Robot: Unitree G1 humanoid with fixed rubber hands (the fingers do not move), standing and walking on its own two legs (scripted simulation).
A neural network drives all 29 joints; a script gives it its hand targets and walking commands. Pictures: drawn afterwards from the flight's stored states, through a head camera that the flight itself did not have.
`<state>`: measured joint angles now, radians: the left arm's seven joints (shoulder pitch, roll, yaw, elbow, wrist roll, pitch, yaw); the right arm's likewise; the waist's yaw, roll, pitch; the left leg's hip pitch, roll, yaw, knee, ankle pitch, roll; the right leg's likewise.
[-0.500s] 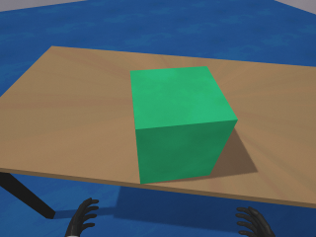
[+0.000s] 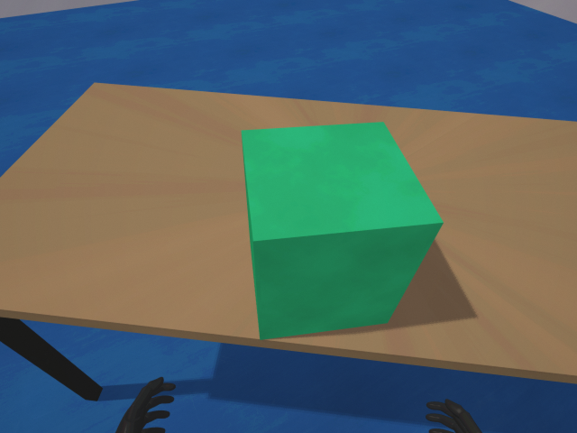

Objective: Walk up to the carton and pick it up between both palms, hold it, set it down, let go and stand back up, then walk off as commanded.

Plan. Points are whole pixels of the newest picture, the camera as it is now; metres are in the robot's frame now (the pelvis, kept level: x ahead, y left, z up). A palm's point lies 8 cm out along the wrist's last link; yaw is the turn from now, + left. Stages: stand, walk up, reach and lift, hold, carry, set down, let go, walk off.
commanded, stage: let go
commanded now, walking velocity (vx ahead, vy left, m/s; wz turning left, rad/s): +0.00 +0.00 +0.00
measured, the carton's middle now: (319, 234) +0.40 -0.02 +0.07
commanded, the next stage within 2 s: stand in 0.48 s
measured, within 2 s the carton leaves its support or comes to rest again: neither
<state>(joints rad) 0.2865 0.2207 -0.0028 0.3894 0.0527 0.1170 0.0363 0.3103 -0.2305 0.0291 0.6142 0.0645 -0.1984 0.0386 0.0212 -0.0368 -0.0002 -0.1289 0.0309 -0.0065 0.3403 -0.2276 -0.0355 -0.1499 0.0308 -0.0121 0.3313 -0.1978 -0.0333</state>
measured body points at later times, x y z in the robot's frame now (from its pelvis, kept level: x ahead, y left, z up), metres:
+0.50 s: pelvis +0.00 +0.00 +0.00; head +0.01 +0.02 +0.45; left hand +0.15 +0.24 -0.09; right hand +0.14 -0.24 -0.09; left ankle -0.03 +0.13 -0.75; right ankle -0.02 -0.10 -0.75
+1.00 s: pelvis +0.00 +0.01 +0.00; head +0.00 +0.03 +0.44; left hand +0.08 +0.30 -0.13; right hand +0.11 -0.25 -0.10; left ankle -0.03 +0.13 -0.75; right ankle -0.02 -0.10 -0.75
